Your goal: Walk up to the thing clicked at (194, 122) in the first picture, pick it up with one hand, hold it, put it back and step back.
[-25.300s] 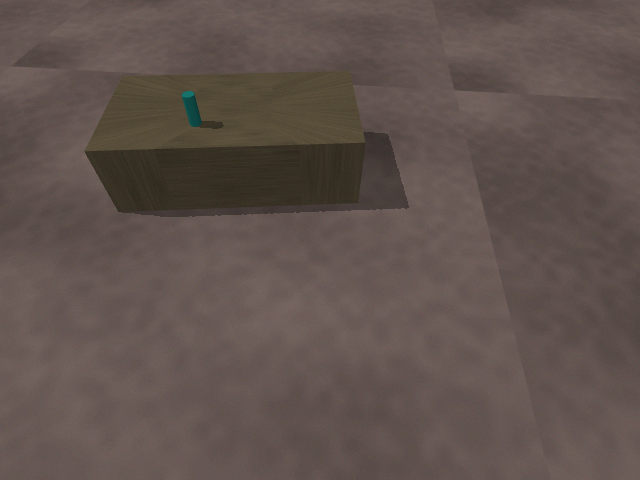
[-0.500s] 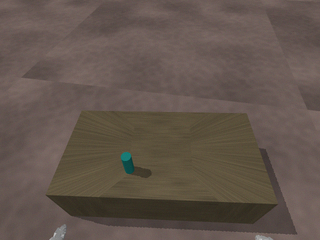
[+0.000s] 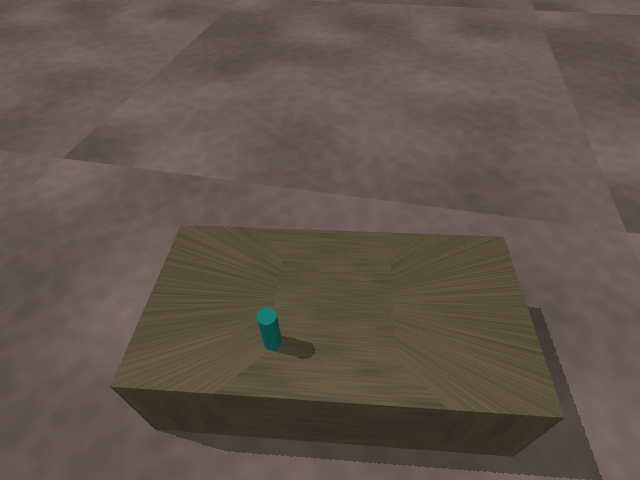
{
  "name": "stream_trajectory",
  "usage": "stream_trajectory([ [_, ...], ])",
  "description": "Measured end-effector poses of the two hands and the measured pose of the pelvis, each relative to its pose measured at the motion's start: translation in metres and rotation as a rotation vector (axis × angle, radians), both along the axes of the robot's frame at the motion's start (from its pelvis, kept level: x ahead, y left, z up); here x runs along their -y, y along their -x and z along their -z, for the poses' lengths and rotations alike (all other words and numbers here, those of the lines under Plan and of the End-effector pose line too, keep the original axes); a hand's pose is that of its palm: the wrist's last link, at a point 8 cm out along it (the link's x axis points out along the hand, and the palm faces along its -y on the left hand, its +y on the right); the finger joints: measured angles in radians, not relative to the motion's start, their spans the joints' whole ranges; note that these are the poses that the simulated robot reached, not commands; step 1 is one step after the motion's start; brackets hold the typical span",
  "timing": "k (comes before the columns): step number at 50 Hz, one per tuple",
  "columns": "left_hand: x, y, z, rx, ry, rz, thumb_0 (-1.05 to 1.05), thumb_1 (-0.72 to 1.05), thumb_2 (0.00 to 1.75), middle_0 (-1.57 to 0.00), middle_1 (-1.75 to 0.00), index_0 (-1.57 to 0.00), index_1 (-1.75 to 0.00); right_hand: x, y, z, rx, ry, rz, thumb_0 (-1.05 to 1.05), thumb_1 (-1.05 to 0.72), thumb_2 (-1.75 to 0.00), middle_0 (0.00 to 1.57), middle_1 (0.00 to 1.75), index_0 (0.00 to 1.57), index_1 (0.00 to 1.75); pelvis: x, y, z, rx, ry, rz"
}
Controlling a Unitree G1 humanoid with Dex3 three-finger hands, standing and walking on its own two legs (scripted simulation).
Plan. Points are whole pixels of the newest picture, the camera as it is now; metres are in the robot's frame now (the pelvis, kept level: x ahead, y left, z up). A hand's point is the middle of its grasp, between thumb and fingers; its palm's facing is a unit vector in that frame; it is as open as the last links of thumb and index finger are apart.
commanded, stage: home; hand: left
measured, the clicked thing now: (269, 329) +0.52 +0.15 -0.39
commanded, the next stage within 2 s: stand in 0.68 s
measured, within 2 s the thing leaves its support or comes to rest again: neither
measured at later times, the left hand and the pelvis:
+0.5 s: hand out of the picture +0.05 +0.24 -0.15, palm faces -0.03 -0.93 -0.37, open 17.3 cm; pelvis +0.00 -0.01 +0.00, yaw +0 degrees
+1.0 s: hand out of the picture +0.09 +0.23 -0.15, palm faces -0.02 -0.93 -0.37, open 15.1 cm; pelvis +0.01 -0.02 +0.00, yaw +0 degrees
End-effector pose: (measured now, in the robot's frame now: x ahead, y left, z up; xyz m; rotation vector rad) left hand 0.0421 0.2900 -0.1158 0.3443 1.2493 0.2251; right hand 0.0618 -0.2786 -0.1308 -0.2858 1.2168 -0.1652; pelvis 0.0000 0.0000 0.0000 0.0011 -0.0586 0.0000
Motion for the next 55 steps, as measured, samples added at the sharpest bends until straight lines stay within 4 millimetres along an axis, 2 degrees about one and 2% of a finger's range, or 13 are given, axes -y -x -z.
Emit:
stream_trajectory([
  [18, 0.002, 0.006, -0.001, -0.035, 0.001, -0.007, -0.01, -0.51, 0.07, -0.06, -0.06, -0.06, -0.06, 0.014, 0.007, -0.001, -0.039, 0.014, 0.008, 0.01, -0.9, -0.9, 0.21, 0.31, 0.21, 0.3, 0.006, 0.002, -0.002, -0.009, 0.001, -0.002],
  [29, 0.007, -0.009, -0.001, -0.024, 0.01, -0.002, -0.01, -0.52, 0.06, -0.06, -0.05, -0.06, -0.05, 0.021, 0.006, -0.002, -0.054, 0.02, 0.012, 0.01, -0.9, -0.9, 0.21, 0.31, 0.21, 0.3, 0.01, -0.002, -0.002, -0.016, 0.0, -0.001],
  [42, 0.011, -0.03, -0.004, 0.003, 0.009, -0.002, -0.01, -0.53, 0.06, -0.06, -0.06, -0.07, -0.06, 0.027, -0.01, -0.003, -0.038, 0.023, 0.005, 0.01, -0.9, -0.9, 0.21, 0.31, 0.21, 0.3, 0.015, -0.011, -0.003, -0.022, -0.003, -0.001],
  [48, 0.013, -0.037, -0.006, 0.012, 0.008, 0.0, -0.01, -0.35, 0.24, -0.14, -0.18, -0.14, -0.17, 0.03, -0.017, -0.004, -0.03, 0.023, 0.002, 0.01, -0.9, -0.9, 0.21, 0.3, 0.21, 0.3, 0.017, -0.013, -0.003, -0.025, -0.002, -0.002],
  [55, 0.016, -0.04, -0.005, 0.009, 0.012, 0.001, -0.01, 0.08, 0.63, -0.19, -0.26, -0.19, -0.26, 0.033, -0.021, -0.005, -0.031, 0.025, 0.003, 0.01, -0.9, -0.9, 0.21, 0.3, 0.21, 0.3, 0.02, -0.016, -0.004, -0.03, 0.0, 0.0],
])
